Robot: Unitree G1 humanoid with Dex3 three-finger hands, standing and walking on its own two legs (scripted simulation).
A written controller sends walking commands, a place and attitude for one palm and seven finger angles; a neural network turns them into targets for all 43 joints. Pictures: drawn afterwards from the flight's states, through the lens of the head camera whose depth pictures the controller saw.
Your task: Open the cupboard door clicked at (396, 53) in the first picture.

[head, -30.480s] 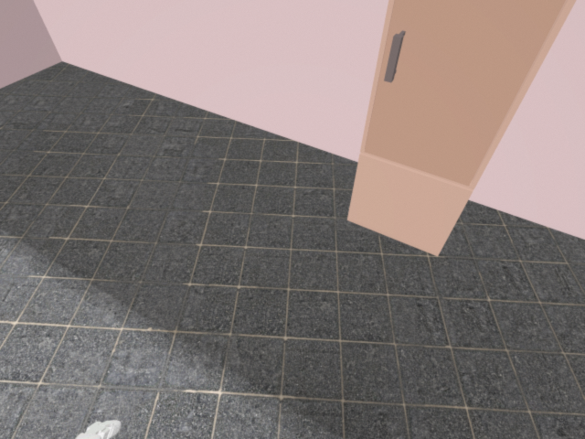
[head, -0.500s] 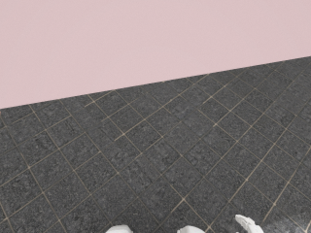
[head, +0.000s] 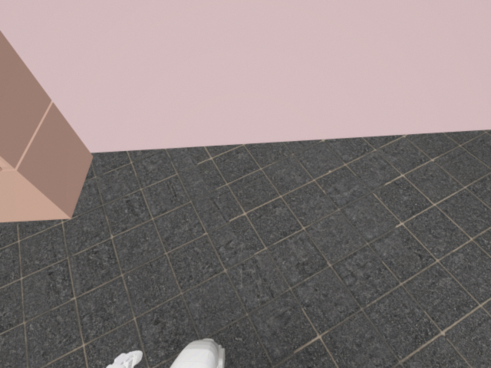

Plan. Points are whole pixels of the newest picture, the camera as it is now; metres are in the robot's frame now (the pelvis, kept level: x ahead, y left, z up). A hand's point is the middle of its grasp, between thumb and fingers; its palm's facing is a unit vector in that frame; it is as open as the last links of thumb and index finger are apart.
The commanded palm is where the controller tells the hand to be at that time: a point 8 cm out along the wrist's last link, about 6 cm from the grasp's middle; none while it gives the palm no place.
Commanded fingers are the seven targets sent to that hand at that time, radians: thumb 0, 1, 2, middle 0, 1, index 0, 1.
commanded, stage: turn to face it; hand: left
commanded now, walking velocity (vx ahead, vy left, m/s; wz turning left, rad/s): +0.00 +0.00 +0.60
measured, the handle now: out of the picture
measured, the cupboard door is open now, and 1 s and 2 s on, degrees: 46 46 46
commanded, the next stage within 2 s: take the last steps up to it in 1.24 s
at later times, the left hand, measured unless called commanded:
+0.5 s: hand out of the picture +0.05 +0.25 -0.16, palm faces +0.31 -0.91 -0.28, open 7.4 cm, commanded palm none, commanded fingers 0.00 0.90 0.90 -0.20 -0.30 -0.20 -0.30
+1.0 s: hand out of the picture -0.04 +0.17 -0.19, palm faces +0.60 -0.76 -0.23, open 7.4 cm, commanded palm none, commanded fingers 0.00 0.90 0.90 -0.20 -0.30 -0.20 -0.30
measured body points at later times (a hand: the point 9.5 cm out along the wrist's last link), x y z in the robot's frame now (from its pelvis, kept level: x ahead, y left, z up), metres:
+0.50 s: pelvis +0.02 +0.01 -0.01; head +0.07 +0.03 +0.44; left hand +0.04 +0.29 -0.14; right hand +0.19 -0.21 -0.14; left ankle +0.00 +0.12 -0.74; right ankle +0.05 -0.15 -0.69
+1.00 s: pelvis +0.05 -0.01 -0.02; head +0.09 +0.03 +0.43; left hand -0.07 +0.21 -0.17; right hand +0.31 -0.15 -0.15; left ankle +0.00 +0.08 -0.75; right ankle +0.07 -0.14 -0.74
